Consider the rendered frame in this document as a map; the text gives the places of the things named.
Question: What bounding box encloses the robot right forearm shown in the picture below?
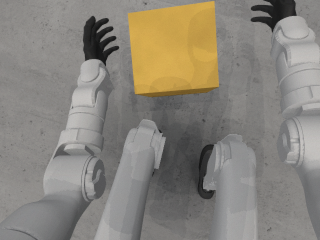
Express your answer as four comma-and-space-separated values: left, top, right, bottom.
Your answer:
270, 16, 320, 120

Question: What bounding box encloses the robot left upper arm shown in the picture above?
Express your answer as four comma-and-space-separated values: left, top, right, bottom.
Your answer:
0, 155, 106, 240

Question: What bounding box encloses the robot right upper arm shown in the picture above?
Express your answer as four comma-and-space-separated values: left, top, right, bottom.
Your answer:
276, 115, 320, 240

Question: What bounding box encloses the robot right foot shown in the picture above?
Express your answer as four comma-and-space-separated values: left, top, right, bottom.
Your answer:
197, 144, 215, 199

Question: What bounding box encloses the left robot hand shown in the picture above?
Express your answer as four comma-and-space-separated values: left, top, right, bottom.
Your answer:
83, 16, 119, 66

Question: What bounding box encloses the left robot thigh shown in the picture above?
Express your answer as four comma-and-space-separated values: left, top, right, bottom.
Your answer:
94, 126, 166, 240

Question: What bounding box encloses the carton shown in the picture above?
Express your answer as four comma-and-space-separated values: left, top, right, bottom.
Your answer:
128, 1, 219, 97

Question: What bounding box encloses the robot left forearm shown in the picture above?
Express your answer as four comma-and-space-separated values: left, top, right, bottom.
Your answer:
43, 59, 113, 192

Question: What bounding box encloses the right robot hand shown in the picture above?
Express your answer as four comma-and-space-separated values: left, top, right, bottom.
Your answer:
251, 0, 297, 32

